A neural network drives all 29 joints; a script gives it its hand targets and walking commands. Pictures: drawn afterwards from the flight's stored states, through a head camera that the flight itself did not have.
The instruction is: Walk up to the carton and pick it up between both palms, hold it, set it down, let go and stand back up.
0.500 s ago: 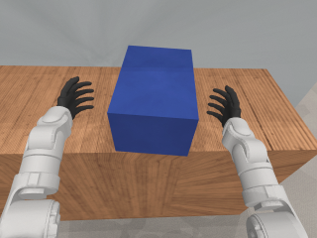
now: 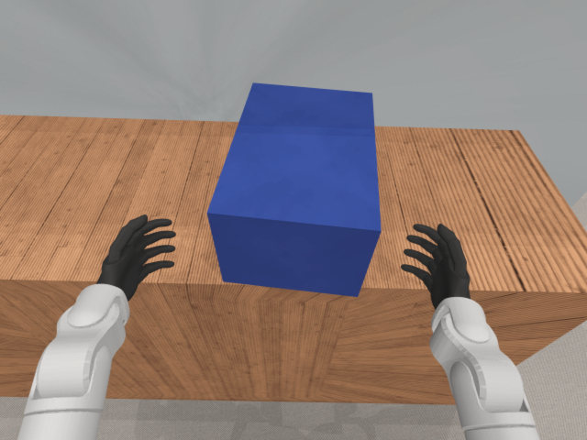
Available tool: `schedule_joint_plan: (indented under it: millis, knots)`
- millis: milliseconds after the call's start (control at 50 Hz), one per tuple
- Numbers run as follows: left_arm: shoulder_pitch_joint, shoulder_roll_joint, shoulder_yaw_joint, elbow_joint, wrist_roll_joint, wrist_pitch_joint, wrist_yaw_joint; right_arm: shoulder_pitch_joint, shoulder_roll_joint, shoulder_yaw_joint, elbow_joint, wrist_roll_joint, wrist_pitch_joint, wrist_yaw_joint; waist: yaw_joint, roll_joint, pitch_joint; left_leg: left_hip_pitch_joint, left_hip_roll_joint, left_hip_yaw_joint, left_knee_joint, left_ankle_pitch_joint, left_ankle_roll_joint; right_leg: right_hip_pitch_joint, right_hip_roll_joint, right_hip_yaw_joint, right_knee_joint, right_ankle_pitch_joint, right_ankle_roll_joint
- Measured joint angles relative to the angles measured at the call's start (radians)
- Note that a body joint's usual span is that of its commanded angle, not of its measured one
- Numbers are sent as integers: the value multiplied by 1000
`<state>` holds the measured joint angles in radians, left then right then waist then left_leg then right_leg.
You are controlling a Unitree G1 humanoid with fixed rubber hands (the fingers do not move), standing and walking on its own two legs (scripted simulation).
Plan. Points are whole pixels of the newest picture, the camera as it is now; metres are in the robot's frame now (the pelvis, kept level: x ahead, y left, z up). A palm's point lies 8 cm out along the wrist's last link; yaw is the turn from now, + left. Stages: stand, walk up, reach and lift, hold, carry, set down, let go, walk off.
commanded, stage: set down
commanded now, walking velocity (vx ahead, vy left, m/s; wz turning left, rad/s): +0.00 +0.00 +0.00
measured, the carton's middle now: (301, 182) +0.49 +0.03 +0.05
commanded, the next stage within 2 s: let go in 1.30 s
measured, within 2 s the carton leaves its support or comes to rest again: neither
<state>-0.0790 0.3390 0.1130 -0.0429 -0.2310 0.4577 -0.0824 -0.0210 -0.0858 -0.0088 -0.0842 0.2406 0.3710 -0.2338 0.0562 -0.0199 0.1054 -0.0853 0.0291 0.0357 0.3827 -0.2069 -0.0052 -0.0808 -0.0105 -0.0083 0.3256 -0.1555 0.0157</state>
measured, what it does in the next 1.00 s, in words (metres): stands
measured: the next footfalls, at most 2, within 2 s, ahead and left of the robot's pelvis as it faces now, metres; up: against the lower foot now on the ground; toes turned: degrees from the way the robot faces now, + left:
none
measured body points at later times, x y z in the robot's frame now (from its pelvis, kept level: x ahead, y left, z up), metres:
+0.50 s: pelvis +0.02 +0.01 +0.00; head +0.03 +0.02 +0.45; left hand +0.22 +0.25 +0.03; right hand +0.23 -0.16 +0.02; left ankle +0.01 +0.12 -0.75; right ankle +0.02 -0.13 -0.75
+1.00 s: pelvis +0.02 +0.00 +0.00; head +0.04 +0.01 +0.45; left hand +0.20 +0.24 -0.03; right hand +0.21 -0.20 -0.04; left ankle +0.01 +0.12 -0.75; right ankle +0.02 -0.13 -0.75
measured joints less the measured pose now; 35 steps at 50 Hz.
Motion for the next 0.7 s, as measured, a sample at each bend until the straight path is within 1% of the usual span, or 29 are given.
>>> schedule_joint_plan:
  millis: [200, 360, 520, 700]
  knots:
    - [187, -6, -33, -86, -13, -102, 2, 215, -4, 40, -105, -19, -75, 15, 8, 13, -1, 17, -4, 4, -12, -10, 4, 17, -4, 3, -14, -9, 3]
    - [314, -4, -52, -106, -11, -179, 8, 358, -7, 59, -132, -39, -140, 34, 13, 24, -4, 35, -6, 6, -17, -20, 7, 38, -6, 5, -26, -14, 6]
    - [401, -10, -83, -89, 2, -228, 19, 433, -5, 70, -92, -63, -195, 61, 13, 29, -3, 48, -9, 8, -23, -21, 9, 51, -9, 7, -34, -14, 7]
    - [407, -38, -115, -27, 39, -211, 41, 416, -12, 61, 22, -98, -218, 104, 10, 28, 8, 46, -10, 14, -28, -16, 10, 41, -9, 13, -27, -12, 6]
